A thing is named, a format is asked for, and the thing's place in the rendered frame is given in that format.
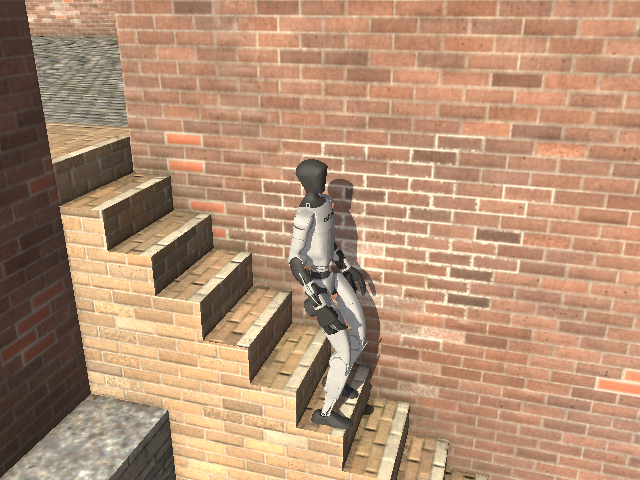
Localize stairs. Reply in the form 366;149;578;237
52;137;488;480

